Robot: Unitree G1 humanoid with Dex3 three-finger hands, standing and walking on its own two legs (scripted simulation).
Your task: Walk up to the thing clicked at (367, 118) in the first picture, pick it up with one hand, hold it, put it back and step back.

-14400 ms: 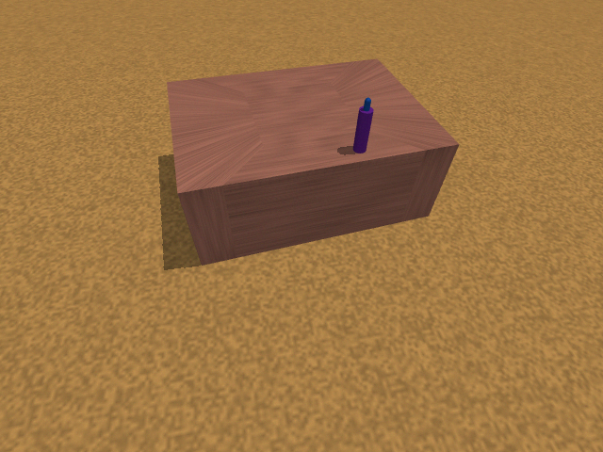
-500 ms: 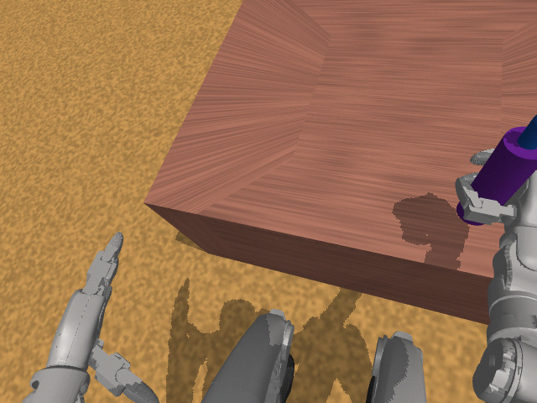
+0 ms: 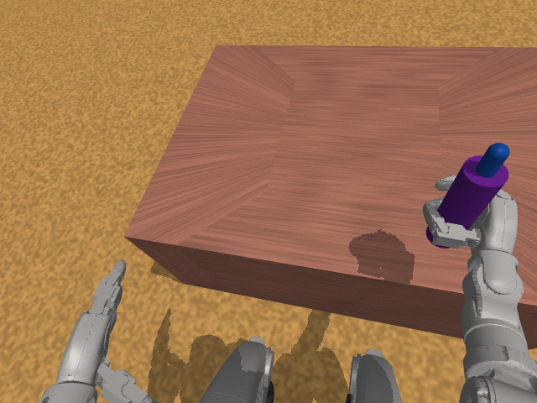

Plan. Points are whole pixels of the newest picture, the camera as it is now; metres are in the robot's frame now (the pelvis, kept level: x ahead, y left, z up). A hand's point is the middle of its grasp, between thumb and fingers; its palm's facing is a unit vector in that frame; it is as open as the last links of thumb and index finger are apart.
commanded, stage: lift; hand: right
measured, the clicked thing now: (466, 199) +0.43 -0.20 +0.04
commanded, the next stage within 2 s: hold in 1.10 s
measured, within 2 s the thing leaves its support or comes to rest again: neither
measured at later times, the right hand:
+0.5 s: hand (458, 217) +0.38 -0.18 +0.07, palm faces +0.13 +0.99 +0.00, open 6.8 cm
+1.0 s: hand (460, 218) +0.36 -0.16 +0.11, palm faces +0.12 +0.99 +0.00, open 6.8 cm
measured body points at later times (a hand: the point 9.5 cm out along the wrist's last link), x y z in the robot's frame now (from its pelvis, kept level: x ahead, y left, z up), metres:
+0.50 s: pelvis +0.01 +0.01 +0.05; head +0.08 -0.02 +0.49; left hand +0.17 +0.27 +0.04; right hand +0.36 -0.23 +0.07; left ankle +0.02 +0.15 -0.61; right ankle +0.05 -0.13 -0.61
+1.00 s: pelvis +0.02 +0.01 +0.07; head +0.06 +0.00 +0.51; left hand +0.18 +0.27 +0.05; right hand +0.34 -0.22 +0.11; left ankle +0.02 +0.15 -0.61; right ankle +0.05 -0.13 -0.61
